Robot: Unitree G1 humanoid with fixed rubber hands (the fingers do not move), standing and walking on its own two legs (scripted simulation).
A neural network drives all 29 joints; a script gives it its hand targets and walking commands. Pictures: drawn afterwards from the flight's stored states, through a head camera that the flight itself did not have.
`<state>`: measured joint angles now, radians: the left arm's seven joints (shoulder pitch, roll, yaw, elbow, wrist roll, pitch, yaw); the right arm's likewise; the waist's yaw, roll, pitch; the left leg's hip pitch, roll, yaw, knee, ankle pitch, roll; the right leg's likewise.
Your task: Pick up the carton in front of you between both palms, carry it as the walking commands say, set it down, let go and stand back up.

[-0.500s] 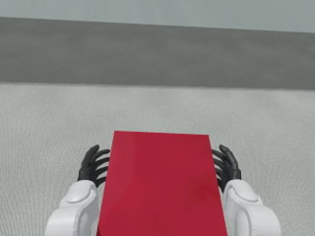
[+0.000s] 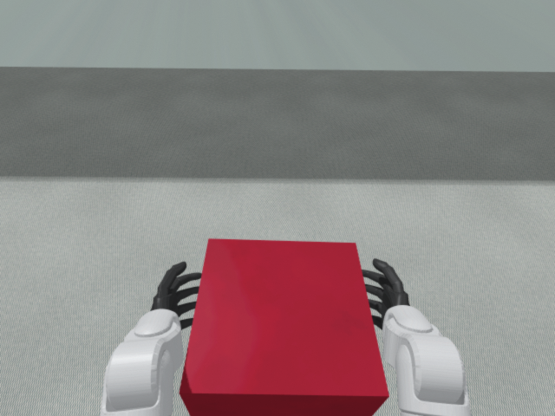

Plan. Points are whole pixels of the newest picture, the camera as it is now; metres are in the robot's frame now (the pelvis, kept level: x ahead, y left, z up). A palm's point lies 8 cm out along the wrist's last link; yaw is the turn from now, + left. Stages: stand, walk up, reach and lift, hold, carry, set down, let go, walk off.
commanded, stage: carry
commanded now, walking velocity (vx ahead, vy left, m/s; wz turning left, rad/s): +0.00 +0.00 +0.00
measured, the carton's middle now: (278, 347) +0.24 +0.01 -0.02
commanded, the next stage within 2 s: hold in 1.42 s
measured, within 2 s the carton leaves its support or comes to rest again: neither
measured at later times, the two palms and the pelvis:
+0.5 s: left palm (161, 319) +0.25 +0.17 +0.03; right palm (376, 317) +0.26 -0.13 +0.04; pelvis -0.03 +0.02 +0.00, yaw +0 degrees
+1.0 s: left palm (150, 329) +0.24 +0.18 +0.04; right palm (371, 326) +0.24 -0.12 +0.04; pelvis -0.05 +0.03 +0.00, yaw +0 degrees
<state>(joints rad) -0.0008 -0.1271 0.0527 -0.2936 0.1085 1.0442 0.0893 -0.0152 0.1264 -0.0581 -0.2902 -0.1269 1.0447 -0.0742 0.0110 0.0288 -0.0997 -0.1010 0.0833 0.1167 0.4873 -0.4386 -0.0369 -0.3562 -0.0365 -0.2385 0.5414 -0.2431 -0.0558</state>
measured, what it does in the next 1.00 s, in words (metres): shifts its weight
